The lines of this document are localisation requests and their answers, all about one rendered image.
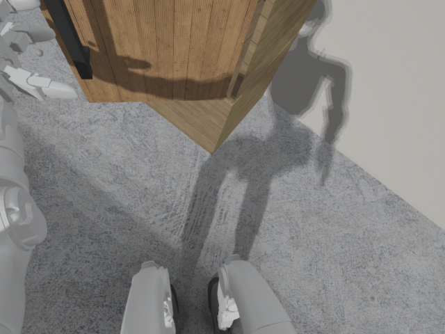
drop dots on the robot left forearm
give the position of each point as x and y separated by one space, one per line
11 144

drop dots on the left robot thigh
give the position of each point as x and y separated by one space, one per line
144 312

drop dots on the handle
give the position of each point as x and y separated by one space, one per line
79 54

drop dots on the right robot thigh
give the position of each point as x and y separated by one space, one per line
259 309

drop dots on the robot left upper arm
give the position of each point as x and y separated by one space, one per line
22 226

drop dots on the cupboard door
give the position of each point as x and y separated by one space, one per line
158 50

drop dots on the robot left hand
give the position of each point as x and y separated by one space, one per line
13 42

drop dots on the robot thigh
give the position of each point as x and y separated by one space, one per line
144 312
259 309

